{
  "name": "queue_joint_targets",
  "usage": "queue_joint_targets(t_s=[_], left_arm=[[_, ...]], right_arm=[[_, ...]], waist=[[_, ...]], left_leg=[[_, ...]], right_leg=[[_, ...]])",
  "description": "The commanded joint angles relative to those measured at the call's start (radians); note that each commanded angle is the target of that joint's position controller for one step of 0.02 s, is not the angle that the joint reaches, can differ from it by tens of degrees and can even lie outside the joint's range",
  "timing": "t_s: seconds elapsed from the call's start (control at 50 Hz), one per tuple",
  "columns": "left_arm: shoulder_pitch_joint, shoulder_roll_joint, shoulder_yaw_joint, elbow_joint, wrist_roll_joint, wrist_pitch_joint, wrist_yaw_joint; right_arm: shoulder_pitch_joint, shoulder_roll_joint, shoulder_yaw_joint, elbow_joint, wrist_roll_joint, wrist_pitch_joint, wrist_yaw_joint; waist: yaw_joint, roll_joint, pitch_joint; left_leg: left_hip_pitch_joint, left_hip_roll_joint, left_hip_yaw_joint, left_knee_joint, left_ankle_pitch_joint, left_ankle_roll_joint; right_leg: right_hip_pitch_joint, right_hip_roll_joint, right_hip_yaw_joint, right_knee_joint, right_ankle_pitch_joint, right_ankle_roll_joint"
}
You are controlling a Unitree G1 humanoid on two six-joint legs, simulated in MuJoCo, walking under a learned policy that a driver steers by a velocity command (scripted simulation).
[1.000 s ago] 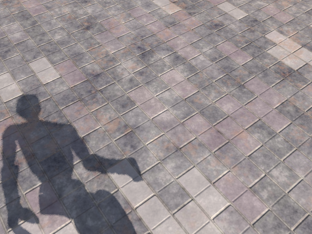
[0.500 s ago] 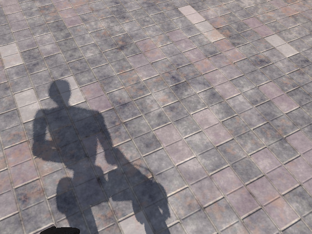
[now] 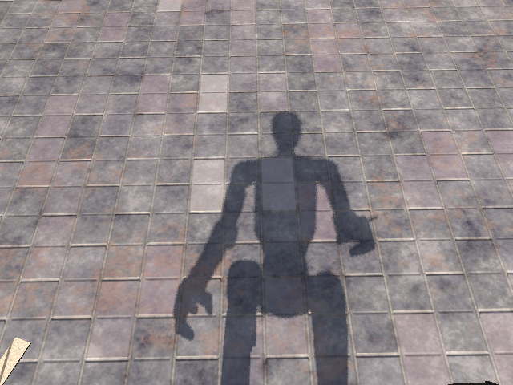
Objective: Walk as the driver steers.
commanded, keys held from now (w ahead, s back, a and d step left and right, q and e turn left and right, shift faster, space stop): w+q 0.26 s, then w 0.74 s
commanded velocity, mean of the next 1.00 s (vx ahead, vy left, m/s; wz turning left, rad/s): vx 0.50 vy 0.00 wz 0.29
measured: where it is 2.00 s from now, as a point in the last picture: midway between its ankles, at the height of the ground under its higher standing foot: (222, 218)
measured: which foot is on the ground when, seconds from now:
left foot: up 0.00-0.08, down 0.10-0.66, up 0.68-1.00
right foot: down 0.00-0.12, up 0.14-0.62, down 0.64-1.00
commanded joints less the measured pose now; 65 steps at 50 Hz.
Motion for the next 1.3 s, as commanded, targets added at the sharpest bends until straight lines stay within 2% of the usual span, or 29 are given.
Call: queue_joint_targets(t_s=[0.02,0.06,0.1,0.12,0.14,0.16,0.18,0.22,0.3,0.54,0.6,0.64,0.66,0.68,0.7,0.72,0.74,0.78,0.84,0.92,1.04,1.1,1.14,1.16,1.18,1.2,1.22,1.24,1.3], left_arm=[[0.002,0.171,0.038,-0.041,0.0,0.002,0.01],[0.012,0.202,0.043,-0.031,0.001,0.018,0.015],[0.001,0.203,0.038,-0.047,0.0,0.032,0.016],[0.035,0.095,0.01,-0.116,-0.007,0.029,0.002],[-0.048,0.128,0.019,-0.168,0.008,0.022,-0.007],[-0.158,0.153,0.024,-0.19,0.008,0.018,-0.01],[-0.153,0.129,0.012,-0.185,-0.003,0.007,-0.011],[-0.105,0.122,0.011,-0.16,0.017,0.022,-0.008],[-0.09,0.096,0.007,-0.15,0.028,0.067,-0.021],[-0.449,0.079,-0.008,-0.251,0.01,0.044,-0.038],[-0.339,0.101,0.003,-0.222,0.008,0.034,-0.029],[-0.074,0.141,0.024,-0.14,0.011,0.02,-0.004],[0.094,0.214,0.042,-0.117,0.032,0.014,0.013],[0.104,0.303,0.066,-0.102,0.037,0.02,0.007],[0.025,0.211,0.048,-0.108,0.0,0.028,-0.006],[-0.071,0.15,0.033,-0.12,-0.008,0.028,-0.009],[-0.112,0.109,0.022,-0.118,-0.001,0.023,-0.013],[-0.117,0.082,0.01,-0.089,-0.003,0.011,-0.009],[-0.062,0.099,0.014,-0.047,-0.014,-0.012,-0.014],[-0.013,0.1,0.013,-0.006,-0.017,-0.012,-0.016],[0.079,0.115,0.014,0.049,-0.015,-0.009,-0.011],[0.066,0.139,0.019,0.059,-0.007,0.0,0.0],[0.032,0.151,0.022,0.057,-0.007,0.005,0.003],[0.029,0.132,0.016,0.052,-0.012,0.003,0.001],[0.044,0.06,-0.003,0.005,-0.034,-0.001,-0.004],[0.13,0.028,-0.004,0.0,-0.042,0.009,0.002],[0.062,0.121,0.021,0.021,-0.017,0.026,0.009],[0.018,0.102,0.022,0.013,-0.015,0.026,0.0],[0.004,0.056,0.021,0.018,0.007,0.056,-0.023]], right_arm=[[-0.099,-0.053,-0.008,-0.095,-0.008,-0.012,0.002],[-0.032,-0.071,-0.019,-0.081,-0.015,-0.014,-0.01],[0.272,-0.128,-0.053,0.015,-0.027,-0.031,-0.035],[0.335,-0.249,-0.085,0.015,-0.025,-0.031,-0.052],[0.342,-0.299,-0.097,-0.013,0.015,-0.022,-0.061],[0.333,-0.274,-0.092,0.011,0.022,-0.016,-0.07],[0.288,-0.218,-0.078,0.022,0.027,-0.019,-0.077],[0.203,-0.148,-0.056,0.02,0.033,-0.032,-0.082],[0.223,-0.139,-0.05,0.032,0.035,-0.063,-0.073],[0.43,-0.138,-0.036,0.145,0.021,-0.081,-0.091],[0.385,-0.16,-0.037,0.155,0.016,-0.084,-0.101],[0.36,-0.168,-0.036,0.164,0.015,-0.086,-0.096],[0.37,-0.115,-0.019,0.136,0.019,-0.092,-0.093],[0.506,-0.04,-0.01,0.135,0.051,-0.09,-0.088],[0.431,-0.12,-0.021,0.147,0.012,-0.086,-0.094],[0.356,-0.118,-0.022,0.134,0.014,-0.086,-0.086],[0.311,-0.102,-0.015,0.126,0.014,-0.087,-0.08],[0.312,-0.08,-0.009,0.128,0.0,-0.067,-0.067],[0.29,-0.054,-0.001,0.129,-0.006,-0.05,-0.054],[0.106,-0.036,0.013,0.075,-0.003,-0.048,-0.047],[-0.082,-0.023,0.028,0.028,0.008,-0.058,-0.048],[-0.075,-0.047,0.02,0.023,0.007,-0.069,-0.056],[0.083,-0.075,0.003,0.073,0.001,-0.086,-0.068],[0.237,-0.118,-0.014,0.12,-0.013,-0.1,-0.081],[0.381,-0.213,-0.038,0.127,-0.039,-0.106,-0.098],[0.374,-0.26,-0.055,0.131,-0.022,-0.088,-0.094],[0.297,-0.164,-0.035,0.118,-0.001,-0.079,-0.09],[0.217,-0.102,-0.019,0.108,0.006,-0.082,-0.088],[0.174,-0.044,-0.005,0.125,0.014,-0.102,-0.093]], waist=[[-0.014,-0.132,0.037],[-0.05,-0.145,-0.02],[-0.184,-0.068,-0.199],[-0.168,0.145,-0.322],[-0.18,0.169,-0.392],[-0.191,0.046,-0.252],[-0.146,0.01,-0.137],[-0.055,-0.018,-0.055],[-0.03,-0.008,-0.072],[-0.153,0.015,0.041],[-0.084,0.032,0.015],[0.039,-0.003,-0.129],[0.093,-0.1,-0.262],[0.016,-0.345,-0.344],[0.0,-0.161,-0.235],[-0.029,-0.094,-0.106],[-0.041,-0.052,-0.055],[-0.079,-0.102,-0.027],[-0.089,-0.11,-0.024],[-0.059,-0.103,0.027],[-0.005,-0.105,0.034],[-0.03,-0.11,0.028],[-0.107,-0.096,-0.042],[-0.167,-0.052,-0.139],[-0.203,0.086,-0.291],[-0.158,0.235,-0.364],[-0.14,0.06,-0.224],[-0.111,0.029,-0.105],[-0.056,0.064,-0.023]], left_leg=[[0.056,-0.033,0.067,-0.088,-0.073,0.041],[0.172,-0.104,0.104,-0.125,-0.182,0.084],[0.568,-0.142,0.048,-0.224,-0.177,0.149],[0.894,0.162,-0.401,-0.271,-0.342,0.251],[0.971,0.297,-0.832,-0.439,-0.242,0.338],[0.913,0.255,-0.654,-0.44,-0.122,0.311],[0.765,0.223,-0.518,-0.436,0.011,0.283],[0.551,0.113,-0.362,-0.46,0.196,0.22],[0.469,0.058,-0.29,-0.513,0.238,0.223],[0.698,0.098,-0.272,-0.517,0.365,0.156],[0.695,0.104,-0.245,-0.42,0.634,0.117],[0.626,0.043,-0.185,-0.101,0.732,0.086],[0.451,-0.015,-0.148,0.195,0.411,0.069],[0.129,-0.221,-0.089,0.523,-0.395,0.026],[0.04,-0.16,-0.179,0.583,-0.386,0.045],[0.031,-0.111,-0.169,0.554,-0.294,0.043],[0.049,-0.076,-0.15,0.506,-0.245,0.041],[0.111,-0.034,-0.121,0.43,-0.221,0.022],[0.093,-0.014,-0.079,0.367,-0.186,-0.005],[-0.005,0.028,-0.025,0.164,-0.043,-0.04],[0.082,-0.011,0.021,-0.114,0.078,-0.035],[0.129,-0.032,0.003,-0.173,-0.01,-0.011],[0.342,-0.074,0.012,-0.265,-0.057,0.016],[0.571,-0.029,-0.033,-0.295,-0.044,0.047],[0.845,0.244,-0.339,-0.33,-0.176,0.111],[0.935,0.408,-0.664,-0.44,-0.222,0.192],[0.811,0.351,-0.588,-0.461,-0.315,0.164],[0.677,0.305,-0.444,-0.499,-0.278,0.139],[0.505,0.21,-0.195,-0.569,-0.075,0.082]], right_leg=[[-0.01,-0.269,0.053,-0.019,0.535,-0.112],[0.036,-0.273,0.011,0.166,0.865,-0.1],[-0.127,-0.238,-0.03,0.608,0.791,-0.063],[-0.51,-0.143,-0.026,0.952,0.147,-0.008],[-0.736,0.013,0.152,1.149,-0.26,0.026],[-0.838,-0.049,0.245,1.159,-0.164,0.012],[-0.809,-0.09,0.242,1.077,-0.069,0.005],[-0.663,-0.129,0.251,0.932,-0.036,0.014],[-0.614,-0.117,0.226,0.831,0.036,0.041],[-0.709,-0.051,0.192,0.379,0.278,-0.023],[-0.504,0.011,0.174,0.303,0.173,-0.075],[-0.163,0.033,0.174,0.228,0.174,-0.123],[0.085,-0.187,0.415,0.218,0.059,-0.174],[0.273,-0.427,0.916,0.097,0.042,-0.321],[0.165,-0.38,0.951,0.036,-0.029,-0.298],[0.024,-0.348,0.768,0.025,-0.012,-0.279],[-0.066,-0.3,0.657,-0.002,0.088,-0.256],[-0.166,-0.224,0.505,-0.041,0.227,-0.215],[-0.179,-0.203,0.423,-0.082,0.348,-0.228],[-0.158,-0.161,0.333,-0.133,0.384,-0.217],[-0.092,-0.168,0.304,-0.084,0.508,-0.191],[-0.027,-0.204,0.352,-0.003,0.607,-0.184],[-0.04,-0.176,0.343,0.172,0.736,-0.159],[-0.136,-0.123,0.309,0.364,0.656,-0.139],[-0.372,-0.032,0.252,0.677,0.304,-0.106],[-0.601,0.08,0.229,0.899,-0.248,-0.097],[-0.656,0.01,0.295,0.959,-0.183,-0.109],[-0.653,-0.025,0.3,0.937,-0.093,-0.107],[-0.58,-0.076,0.28,0.883,0.002,-0.076]])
